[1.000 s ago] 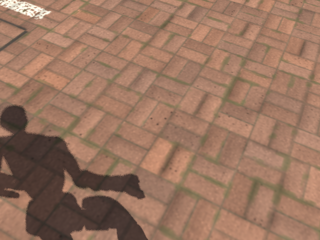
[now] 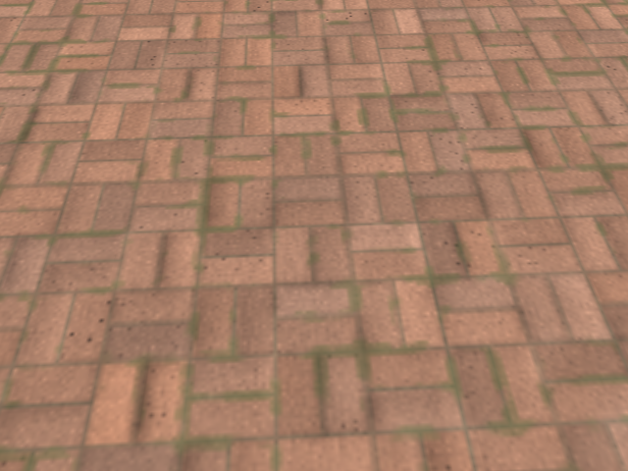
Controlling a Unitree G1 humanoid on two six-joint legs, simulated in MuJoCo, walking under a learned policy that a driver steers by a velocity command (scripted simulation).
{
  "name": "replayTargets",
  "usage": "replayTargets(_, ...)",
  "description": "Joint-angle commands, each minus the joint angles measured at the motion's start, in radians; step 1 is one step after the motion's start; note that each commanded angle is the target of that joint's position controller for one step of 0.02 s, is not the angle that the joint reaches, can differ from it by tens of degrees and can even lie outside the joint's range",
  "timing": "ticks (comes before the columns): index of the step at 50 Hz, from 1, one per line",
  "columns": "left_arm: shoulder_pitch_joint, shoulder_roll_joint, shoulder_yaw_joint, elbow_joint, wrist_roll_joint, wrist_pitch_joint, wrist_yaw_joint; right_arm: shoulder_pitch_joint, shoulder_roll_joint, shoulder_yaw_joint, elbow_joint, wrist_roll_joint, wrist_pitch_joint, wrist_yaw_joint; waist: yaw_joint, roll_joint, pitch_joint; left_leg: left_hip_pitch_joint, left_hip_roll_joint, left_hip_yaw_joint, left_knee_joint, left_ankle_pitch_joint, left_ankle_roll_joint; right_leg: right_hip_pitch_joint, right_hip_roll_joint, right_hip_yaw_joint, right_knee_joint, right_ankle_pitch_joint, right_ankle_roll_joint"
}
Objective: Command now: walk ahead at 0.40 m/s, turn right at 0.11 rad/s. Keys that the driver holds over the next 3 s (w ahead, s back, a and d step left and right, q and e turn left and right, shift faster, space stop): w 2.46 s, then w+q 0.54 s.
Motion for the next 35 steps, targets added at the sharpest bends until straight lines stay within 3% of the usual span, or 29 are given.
replayTargets(1,0.124,0.117,0.046,-0.021,-0.012,-0.022,0.008,-0.063,-0.127,-0.021,-0.061,-0.003,-0.016,0.009,0.132,0.105,0.005,-0.260,0.148,-0.131,-0.008,-0.040,0.145,0.356,0.017,-0.008,-0.123,0.044,-0.050)
replayTargets(2,0.261,0.179,0.061,-0.005,0.000,-0.022,0.020,-0.098,-0.044,0.008,-0.087,-0.024,-0.026,0.017,0.192,-0.063,-0.073,-0.392,0.052,-0.020,0.325,-0.073,0.072,0.528,-0.178,0.250,-0.209,-0.062,-0.108)
replayTargets(3,0.309,0.310,0.089,-0.003,0.019,-0.023,0.015,-0.096,-0.029,0.012,-0.150,-0.012,-0.051,0.007,0.176,-0.293,-0.095,-0.665,-0.045,0.038,0.615,-0.242,0.031,0.601,-0.383,0.666,-0.321,-0.284,-0.266)
replayTargets(4,0.296,0.231,0.070,0.005,0.017,-0.036,0.005,-0.132,-0.131,-0.015,-0.151,0.010,-0.064,0.001,0.190,-0.195,-0.038,-0.752,0.004,-0.035,0.773,-0.244,0.035,0.539,-0.387,0.721,-0.359,-0.412,-0.314)
replayTargets(5,0.250,0.168,0.048,0.004,0.018,-0.044,0.002,-0.147,-0.153,-0.024,-0.147,0.020,-0.068,0.007,0.163,-0.176,0.040,-0.795,0.043,-0.046,0.801,-0.139,0.053,0.496,-0.340,0.613,-0.364,-0.398,-0.285)
replayTargets(8,0.149,0.109,0.025,-0.007,0.027,-0.045,0.001,-0.158,-0.114,-0.020,-0.123,-0.014,-0.065,0.020,0.108,-0.112,0.090,-0.713,0.095,-0.035,0.712,0.057,0.042,0.359,-0.222,0.368,-0.397,-0.051,-0.224)
replayTargets(11,0.155,0.117,0.026,0.014,0.022,-0.049,0.009,-0.181,-0.077,-0.008,-0.119,-0.023,-0.055,0.028,0.098,-0.090,0.079,-0.674,0.083,0.002,0.608,0.174,0.003,0.322,-0.188,0.238,-0.422,0.200,-0.224)
replayTargets(15,0.199,0.144,0.031,0.060,0.015,-0.043,0.022,-0.329,-0.030,0.016,-0.157,-0.017,-0.060,0.037,0.139,-0.082,0.103,-0.569,0.043,0.035,0.320,0.350,-0.012,0.270,-0.153,0.127,-0.433,0.292,-0.197)
replayTargets(18,0.250,0.165,0.035,0.097,0.005,-0.040,0.024,-0.420,-0.037,0.019,-0.185,-0.007,-0.066,0.054,0.162,-0.073,0.128,-0.518,0.019,0.038,0.203,0.407,0.007,0.293,-0.186,0.126,-0.435,0.266,-0.195)
replayTargets(21,0.264,0.176,0.041,0.126,-0.001,-0.030,0.027,-0.449,-0.061,0.013,-0.203,-0.007,-0.071,0.067,0.142,-0.072,0.129,-0.512,0.008,0.025,0.139,0.348,0.050,0.397,-0.230,0.128,-0.382,0.363,-0.174)
replayTargets(23,0.258,0.196,0.047,0.134,0.003,-0.019,0.031,-0.399,-0.090,0.000,-0.196,-0.012,-0.070,0.065,0.103,-0.093,0.074,-0.409,-0.031,0.056,0.132,0.267,0.083,0.451,-0.230,0.116,-0.285,0.626,-0.152)
replayTargets(24,0.249,0.205,0.049,0.136,0.006,-0.012,0.033,-0.310,-0.118,-0.015,-0.177,-0.014,-0.067,0.057,0.049,-0.106,0.004,-0.276,-0.064,0.087,0.127,0.244,0.109,0.453,-0.210,0.095,-0.165,0.818,-0.138)
replayTargets(25,0.242,0.193,0.042,0.131,0.013,-0.006,0.037,-0.153,-0.157,-0.035,-0.137,-0.014,-0.062,0.044,-0.030,-0.098,-0.102,-0.040,-0.063,0.092,0.129,0.272,0.142,0.376,-0.166,0.061,0.028,0.877,-0.109)
replayTargets(26,0.260,0.143,0.022,0.104,0.041,-0.007,0.042,0.031,-0.228,-0.051,-0.105,-0.025,-0.054,0.029,-0.084,0.024,-0.265,0.303,0.139,-0.136,0.187,0.312,0.206,0.139,-0.107,0.038,0.354,0.539,-0.078)
replayTargets(27,0.420,0.009,-0.015,0.105,0.023,-0.025,0.027,0.054,-0.269,-0.056,-0.085,-0.028,-0.055,0.041,0.014,0.312,-0.427,0.592,0.359,-0.652,0.047,0.014,0.366,-0.213,0.086,0.094,0.688,-0.294,-0.021)
replayTargets(28,0.314,0.132,0.010,0.114,-0.002,-0.044,0.020,0.039,-0.166,-0.033,-0.091,-0.016,-0.052,0.037,-0.040,0.200,-0.355,0.532,0.327,-0.704,-0.060,-0.117,0.321,-0.318,0.043,0.184,0.772,-0.309,-0.029)
replayTargets(29,0.197,0.171,0.023,0.076,-0.025,-0.054,0.015,-0.033,-0.142,-0.024,-0.093,-0.014,-0.050,0.030,-0.030,0.140,-0.178,0.385,0.299,-0.541,-0.083,-0.077,0.282,-0.377,-0.006,0.139,0.766,-0.224,-0.034)
replayTargets(30,0.141,0.157,0.017,0.063,-0.017,-0.060,0.021,-0.094,-0.136,-0.020,-0.097,-0.020,-0.050,0.028,0.003,0.036,-0.088,0.229,0.265,-0.438,-0.106,0.045,0.265,-0.349,-0.055,0.106,0.717,-0.133,-0.033)
replayTargets(31,0.117,0.146,0.021,0.060,0.001,-0.060,0.024,-0.135,-0.119,-0.017,-0.099,-0.030,-0.053,0.030,0.034,0.017,-0.029,0.110,0.228,-0.358,-0.131,0.158,0.262,-0.315,-0.084,0.094,0.664,-0.081,-0.027)
replayTargets(32,0.146,0.133,0.021,0.066,0.005,-0.052,0.023,-0.154,-0.104,-0.012,-0.101,-0.043,-0.058,0.031,0.070,0.049,-0.027,0.039,0.205,-0.311,-0.160,0.212,0.262,-0.252,-0.110,0.104,0.640,-0.043,-0.024)
replayTargets(35,0.170,0.086,0.013,0.079,0.012,-0.023,0.028,-0.161,-0.098,-0.013,-0.077,-0.027,-0.078,0.033,0.104,0.066,0.001,-0.063,0.182,-0.212,-0.235,0.265,0.283,-0.216,-0.129,0.086,0.558,-0.013,0.003)
Next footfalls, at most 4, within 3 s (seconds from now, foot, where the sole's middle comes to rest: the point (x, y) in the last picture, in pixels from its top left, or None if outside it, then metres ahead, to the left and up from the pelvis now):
0.04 right None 0.07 -0.12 -0.78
0.50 left None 0.43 0.10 -0.78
1.04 right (362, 380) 0.72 -0.14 -0.78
1.58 left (259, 284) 1.01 0.10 -0.78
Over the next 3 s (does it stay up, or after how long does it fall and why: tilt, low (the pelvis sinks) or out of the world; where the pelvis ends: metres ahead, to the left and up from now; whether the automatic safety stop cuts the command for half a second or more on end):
stays up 1.61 0.05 0.01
